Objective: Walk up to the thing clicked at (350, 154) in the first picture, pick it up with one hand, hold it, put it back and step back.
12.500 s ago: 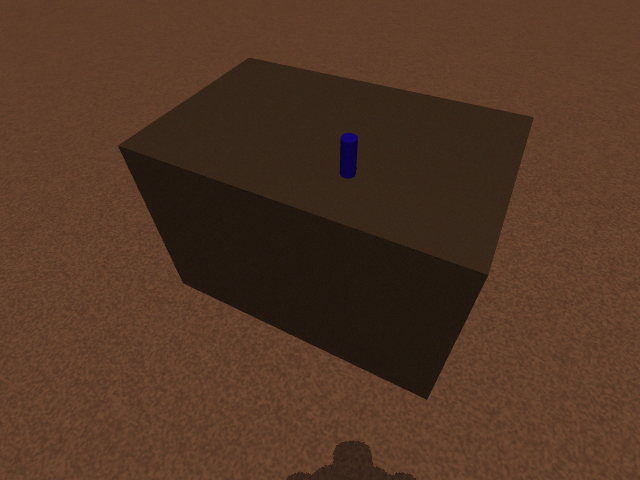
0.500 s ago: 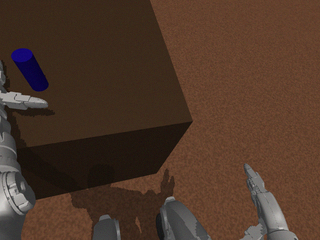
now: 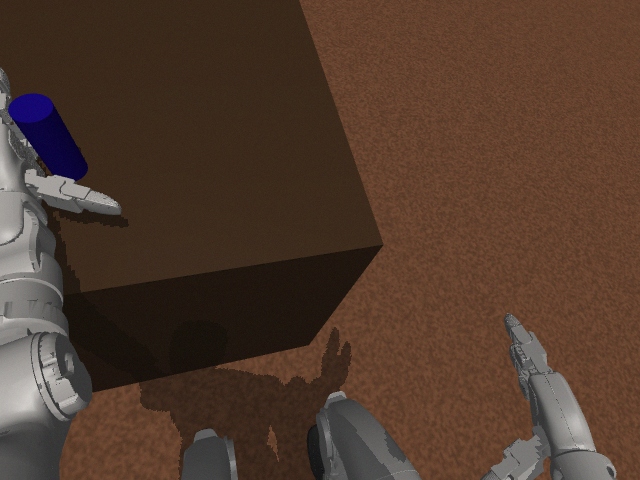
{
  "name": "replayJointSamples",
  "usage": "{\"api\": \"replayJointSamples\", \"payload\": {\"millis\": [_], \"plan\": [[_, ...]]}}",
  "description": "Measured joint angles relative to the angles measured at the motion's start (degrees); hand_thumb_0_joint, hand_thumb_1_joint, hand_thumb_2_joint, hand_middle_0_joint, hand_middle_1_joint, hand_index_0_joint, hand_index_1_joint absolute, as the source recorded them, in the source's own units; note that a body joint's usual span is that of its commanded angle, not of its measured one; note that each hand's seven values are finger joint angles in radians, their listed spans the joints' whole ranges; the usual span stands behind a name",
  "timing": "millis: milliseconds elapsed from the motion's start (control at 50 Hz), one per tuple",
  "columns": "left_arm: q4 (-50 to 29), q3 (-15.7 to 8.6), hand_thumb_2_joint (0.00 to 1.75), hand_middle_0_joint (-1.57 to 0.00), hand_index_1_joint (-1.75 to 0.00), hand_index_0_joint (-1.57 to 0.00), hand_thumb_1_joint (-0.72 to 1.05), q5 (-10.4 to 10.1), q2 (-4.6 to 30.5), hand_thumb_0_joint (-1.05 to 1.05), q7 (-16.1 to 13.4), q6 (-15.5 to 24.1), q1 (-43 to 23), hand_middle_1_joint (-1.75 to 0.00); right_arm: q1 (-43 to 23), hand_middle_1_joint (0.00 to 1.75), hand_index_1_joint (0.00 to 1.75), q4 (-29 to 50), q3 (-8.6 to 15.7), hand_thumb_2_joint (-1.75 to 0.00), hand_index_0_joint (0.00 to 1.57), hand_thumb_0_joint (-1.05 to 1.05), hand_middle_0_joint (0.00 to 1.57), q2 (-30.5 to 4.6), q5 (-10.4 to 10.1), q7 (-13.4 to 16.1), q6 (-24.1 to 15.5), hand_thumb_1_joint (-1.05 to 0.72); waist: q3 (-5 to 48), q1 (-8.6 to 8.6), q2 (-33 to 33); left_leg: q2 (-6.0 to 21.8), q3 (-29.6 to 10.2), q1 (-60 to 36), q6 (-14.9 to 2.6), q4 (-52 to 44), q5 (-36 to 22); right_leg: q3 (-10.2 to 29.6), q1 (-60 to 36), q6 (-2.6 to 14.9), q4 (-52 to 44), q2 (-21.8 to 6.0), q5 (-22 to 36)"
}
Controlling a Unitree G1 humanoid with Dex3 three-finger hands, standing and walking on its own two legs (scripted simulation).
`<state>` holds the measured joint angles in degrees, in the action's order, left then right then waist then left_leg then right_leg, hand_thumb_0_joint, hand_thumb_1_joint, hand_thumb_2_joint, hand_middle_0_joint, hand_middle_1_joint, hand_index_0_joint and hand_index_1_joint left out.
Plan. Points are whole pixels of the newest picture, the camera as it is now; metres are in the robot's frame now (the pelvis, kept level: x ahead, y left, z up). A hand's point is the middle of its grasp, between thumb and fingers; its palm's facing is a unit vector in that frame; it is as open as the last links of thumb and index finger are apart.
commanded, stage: rest palm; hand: left
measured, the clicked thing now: (52, 141) +0.55 +0.23 +0.04
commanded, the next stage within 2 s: close in 0.10 s
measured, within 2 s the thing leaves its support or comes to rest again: leaves its support in 1.36 s
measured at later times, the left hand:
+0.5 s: hand (51, 143) +0.54 +0.22 +0.05, palm faces +0.16 -0.99 +0.04, open 15.7 cm
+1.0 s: hand (60, 146) +0.54 +0.22 +0.04, palm faces +0.14 -0.99 +0.01, open 6.3 cm
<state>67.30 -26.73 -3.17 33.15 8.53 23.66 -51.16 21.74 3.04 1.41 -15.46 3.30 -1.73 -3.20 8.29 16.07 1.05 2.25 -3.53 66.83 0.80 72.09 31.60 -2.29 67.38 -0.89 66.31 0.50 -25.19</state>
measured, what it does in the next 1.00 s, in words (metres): stands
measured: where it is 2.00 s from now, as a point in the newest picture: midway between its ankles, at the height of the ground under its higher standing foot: outside the picture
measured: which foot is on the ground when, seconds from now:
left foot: down 0.00-1.00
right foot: down 0.00-1.00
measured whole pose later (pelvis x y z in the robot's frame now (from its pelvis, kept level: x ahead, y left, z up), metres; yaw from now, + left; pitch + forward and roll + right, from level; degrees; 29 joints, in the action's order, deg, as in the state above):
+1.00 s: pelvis +0.00 +0.00 +0.00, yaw +0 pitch +27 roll -4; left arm 69.4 -26.4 -1.8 35.4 7.4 24.4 -53.2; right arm 22.2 5.2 0.6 -15.6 3.2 -2.5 -1.1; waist 8.3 16.7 1.4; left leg 2.2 -3.5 67.5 0.8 71.9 31.4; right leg -2.2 68.1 -1.0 66.0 0.5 -24.9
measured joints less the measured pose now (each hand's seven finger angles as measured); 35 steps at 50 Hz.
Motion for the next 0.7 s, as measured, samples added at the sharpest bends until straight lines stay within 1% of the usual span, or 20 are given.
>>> {"api": "replayJointSamples", "payload": {"millis": [40,80,140,180,220,260,300,340,420,520,580,620,660,700], "plan": [[-0.06,-0.75,0.01,-0.06,-0.01,-0.06,-0.57,0.20,-0.06,-0.01,-0.27,0.00,0.57,-0.01,-0.18,0.05,0.05,0.62,-0.16,-0.05,0.06,-0.01,0.06,0.16,-0.04,-0.25,0.58,0.52,-0.07,0.05,-0.43,0.01,0.27,0.02,-0.13,0.09,0.18,0.26,0.15,-0.12,0.18,0.01,-0.14],[-0.28,-2.22,0.00,-0.07,-0.01,-0.07,-0.58,0.19,-0.01,-0.01,-0.51,0.14,1.29,-0.01,-0.03,0.05,0.05,1.24,-0.31,-0.05,0.06,-0.01,0.06,0.34,-0.17,-0.44,0.87,0.52,-0.25,0.10,-0.64,-0.05,0.54,-0.14,-0.26,0.08,0.31,0.53,0.16,-0.24,0.36,-0.05,-0.30],[-1.25,-4.00,0.00,-0.08,-0.01,-0.07,-0.59,-0.39,0.41,-0.01,-0.92,0.18,2.32,0.00,0.53,0.05,0.06,1.73,-0.33,-0.05,0.06,-0.01,0.06,0.52,-0.32,-0.47,1.30,0.52,-0.32,-0.03,-0.51,-0.12,0.91,-0.46,-0.34,-0.10,0.42,0.89,0.10,-0.32,0.51,-0.12,-0.49],[-2.07,-3.64,0.00,-0.08,-0.01,-0.08,-0.59,-0.91,0.50,-0.01,-1.01,0.33,2.37,0.00,1.06,0.05,0.06,1.69,-0.26,-0.06,0.06,-0.01,0.06,0.68,-0.44,-0.29,1.40,0.51,-0.19,-0.37,-0.20,-0.23,0.94,-0.61,-0.32,-0.29,0.39,0.91,-0.02,-0.30,0.47,-0.23,-0.57],[-1.60,-1.64,0.00,-0.08,-0.01,-0.08,-0.60,-1.24,0.39,-0.01,-0.67,0.70,1.39,0.00,1.18,0.05,0.05,0.71,-0.24,-0.06,0.06,-0.01,0.06,0.86,-0.59,-0.11,1.10,0.51,-0.06,-0.87,0.16,-0.34,0.74,-0.70,-0.28,-0.42,0.31,0.72,-0.22,-0.27,0.31,-0.34,-0.57],[-0.13,-0.34,0.00,-0.10,-0.02,-0.08,-0.60,-0.46,0.57,-0.01,0.02,0.53,0.28,-0.01,0.41,0.05,0.05,-0.48,-0.59,-0.06,0.06,-0.01,0.06,0.63,-0.58,-0.15,1.36,0.51,0.13,-0.95,0.21,-0.33,0.44,-0.46,-0.27,-0.35,0.25,0.44,-0.21,-0.25,0.11,-0.32,-0.46],[1.31,-0.10,0.01,-0.13,-0.04,-0.12,-0.60,0.05,1.06,-0.01,0.33,0.22,-0.52,-0.03,-0.46,0.05,0.05,-0.48,-0.96,-0.06,0.06,-0.01,0.06,0.28,-0.49,-0.28,1.88,0.50,0.22,-0.67,0.12,-0.27,0.33,-0.07,-0.28,-0.13,0.24,0.33,0.06,-0.28,0.09,-0.26,-0.34],[2.53,-0.39,0.01,-0.17,-0.07,-0.16,-0.59,0.12,1.48,-0.01,0.33,0.25,-1.18,-0.06,-0.86,0.05,0.05,0.58,-1.10,-0.06,0.06,-0.01,0.06,0.10,-0.39,-0.45,1.97,0.51,0.11,-0.33,0.04,-0.24,0.31,0.38,-0.29,0.16,0.23,0.33,0.45,-0.31,0.24,-0.22,-0.24],[1.51,-2.22,0.05,-0.29,-0.15,-0.29,-0.57,0.30,2.41,-0.01,-0.28,0.73,-1.21,-0.15,-0.64,0.05,0.05,3.13,-1.06,-0.05,0.07,-0.01,0.06,-0.09,-0.01,-0.71,1.55,0.51,-0.61,0.55,0.22,-0.14,0.47,0.86,-0.30,0.55,0.15,0.51,0.98,-0.35,0.55,-0.11,-0.04],[-0.38,-1.26,0.11,-0.45,-0.28,-0.46,-0.54,0.34,2.50,-0.01,-0.44,0.51,-1.59,-0.29,1.12,0.05,0.05,2.81,-1.11,-0.05,0.06,-0.01,0.06,0.49,-0.02,-0.96,1.65,0.50,-0.54,0.78,0.59,-0.11,0.33,0.72,-0.20,0.22,-0.12,0.37,0.80,-0.25,0.19,-0.08,0.21],[-0.09,-0.08,0.17,-0.56,-0.37,-0.57,-0.52,0.54,1.96,-0.01,-0.64,-0.36,-1.73,-0.37,1.43,0.05,0.05,1.64,-1.18,-0.05,0.06,-0.01,0.06,0.55,0.02,-1.00,1.99,0.50,0.05,0.67,-0.01,-0.04,0.22,0.63,-0.21,0.09,-0.13,0.26,0.58,-0.26,-0.14,0.00,0.31],[0.63,0.22,0.21,-0.63,-0.43,-0.64,-0.49,0.84,1.49,-0.01,-0.85,-0.85,-1.76,-0.43,1.06,0.05,0.05,0.96,-1.02,-0.05,0.06,-0.01,0.06,0.42,-0.03,-0.94,2.31,0.50,0.25,0.52,-0.61,0.02,0.31,0.49,-0.32,0.08,-0.07,0.34,0.44,-0.33,-0.26,0.07,0.35],[1.35,-0.44,0.25,-0.69,-0.49,-0.70,-0.45,1.13,1.17,-0.01,-1.30,-1.05,-1.54,-0.49,0.44,0.05,0.05,1.05,-0.85,-0.05,0.06,-0.01,0.06,0.16,-0.14,-0.85,2.70,0.50,0.11,0.47,-1.07,0.09,0.58,0.20,-0.48,0.06,-0.01,0.61,0.26,-0.47,-0.27,0.14,0.39],[2.02,-1.85,0.31,-0.76,-0.55,-0.77,-0.41,1.12,1.11,-0.01,-1.89,-0.83,-1.18,-0.56,-0.12,0.05,0.05,1.80,-0.62,-0.05,0.07,-0.01,0.06,-0.07,-0.23,-0.78,2.86,0.50,-0.17,0.50,-1.29,0.13,0.95,-0.11,-0.59,-0.03,-0.01,0.97,0.14,-0.57,-0.22,0.18,0.43]]}}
